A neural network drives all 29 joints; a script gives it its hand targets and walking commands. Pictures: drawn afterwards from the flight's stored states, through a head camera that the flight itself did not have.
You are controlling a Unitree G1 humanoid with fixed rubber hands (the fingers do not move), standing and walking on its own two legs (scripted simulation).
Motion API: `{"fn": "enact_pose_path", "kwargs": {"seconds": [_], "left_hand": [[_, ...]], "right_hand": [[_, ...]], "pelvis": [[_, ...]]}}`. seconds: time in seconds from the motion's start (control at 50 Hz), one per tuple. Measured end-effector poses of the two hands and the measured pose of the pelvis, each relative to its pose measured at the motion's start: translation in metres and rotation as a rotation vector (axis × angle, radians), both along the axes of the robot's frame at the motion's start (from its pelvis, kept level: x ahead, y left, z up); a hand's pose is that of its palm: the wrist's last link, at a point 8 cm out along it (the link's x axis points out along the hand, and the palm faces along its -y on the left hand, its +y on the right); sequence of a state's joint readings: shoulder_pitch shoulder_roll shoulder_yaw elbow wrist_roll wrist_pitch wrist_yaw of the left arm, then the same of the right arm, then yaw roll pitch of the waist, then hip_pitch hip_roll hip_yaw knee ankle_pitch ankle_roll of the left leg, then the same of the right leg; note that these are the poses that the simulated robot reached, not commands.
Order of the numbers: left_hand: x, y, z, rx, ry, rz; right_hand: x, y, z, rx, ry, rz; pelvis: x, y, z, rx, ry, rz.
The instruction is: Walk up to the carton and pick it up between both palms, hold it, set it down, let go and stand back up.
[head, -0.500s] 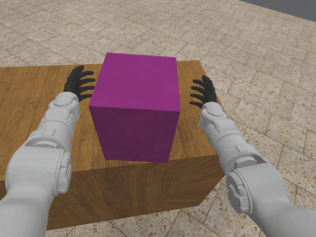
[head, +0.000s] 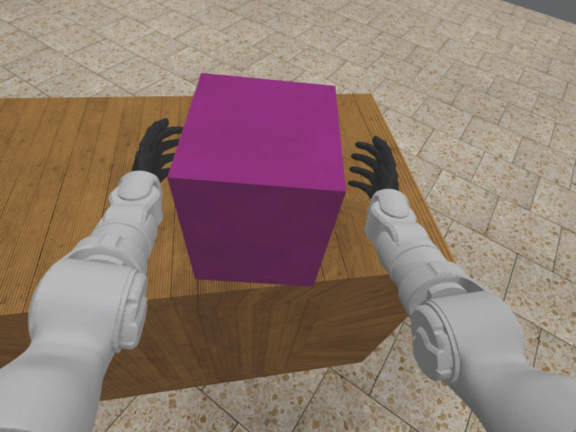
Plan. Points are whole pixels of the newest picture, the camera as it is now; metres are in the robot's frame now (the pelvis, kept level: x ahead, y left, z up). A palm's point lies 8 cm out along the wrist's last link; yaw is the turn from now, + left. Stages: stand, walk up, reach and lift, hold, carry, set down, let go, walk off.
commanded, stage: reach and lift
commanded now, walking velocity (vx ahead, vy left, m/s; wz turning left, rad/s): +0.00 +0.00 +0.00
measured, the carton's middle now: (261, 187) +0.47 +0.01 +0.05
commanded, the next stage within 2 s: none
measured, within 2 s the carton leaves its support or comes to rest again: neither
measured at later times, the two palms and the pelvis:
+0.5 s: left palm (161, 173) +0.46 +0.15 +0.10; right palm (364, 197) +0.41 -0.13 +0.09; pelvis +0.01 +0.00 +0.02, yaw +0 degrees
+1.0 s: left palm (160, 181) +0.44 +0.16 +0.09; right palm (365, 200) +0.41 -0.13 +0.09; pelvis +0.02 +0.00 +0.02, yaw +1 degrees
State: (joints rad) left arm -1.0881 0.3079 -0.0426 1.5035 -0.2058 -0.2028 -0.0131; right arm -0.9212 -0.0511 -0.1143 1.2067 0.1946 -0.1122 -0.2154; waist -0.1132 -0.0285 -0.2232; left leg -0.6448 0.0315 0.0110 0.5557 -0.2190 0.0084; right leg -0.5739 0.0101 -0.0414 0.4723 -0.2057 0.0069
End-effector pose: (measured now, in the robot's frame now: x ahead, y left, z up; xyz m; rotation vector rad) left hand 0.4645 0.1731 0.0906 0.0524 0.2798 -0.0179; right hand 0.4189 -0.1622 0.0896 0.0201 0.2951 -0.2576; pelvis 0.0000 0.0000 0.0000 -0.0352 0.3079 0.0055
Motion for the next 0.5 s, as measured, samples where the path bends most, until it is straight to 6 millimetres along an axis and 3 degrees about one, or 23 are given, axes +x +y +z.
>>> {"fn": "enact_pose_path", "kwargs": {"seconds": [0.22,0.3,0.5], "left_hand": [[0.002,-0.016,0.008,-0.008,-0.029,-0.026],[0.0,-0.018,0.008,-0.01,-0.021,-0.023],[-0.006,-0.019,0.006,-0.016,-0.045,-0.033]], "right_hand": [[0.003,0.014,0.002,0.01,-0.021,0.014],[0.002,0.025,0.001,0.016,-0.027,0.015],[-0.008,0.029,-0.003,-0.056,-0.086,-0.013]], "pelvis": [[0.0,0.002,0.002,-0.001,-0.013,-0.007],[0.0,0.002,0.003,0.0,-0.031,-0.007],[0.006,0.004,0.015,0.01,-0.135,0.002]]}}
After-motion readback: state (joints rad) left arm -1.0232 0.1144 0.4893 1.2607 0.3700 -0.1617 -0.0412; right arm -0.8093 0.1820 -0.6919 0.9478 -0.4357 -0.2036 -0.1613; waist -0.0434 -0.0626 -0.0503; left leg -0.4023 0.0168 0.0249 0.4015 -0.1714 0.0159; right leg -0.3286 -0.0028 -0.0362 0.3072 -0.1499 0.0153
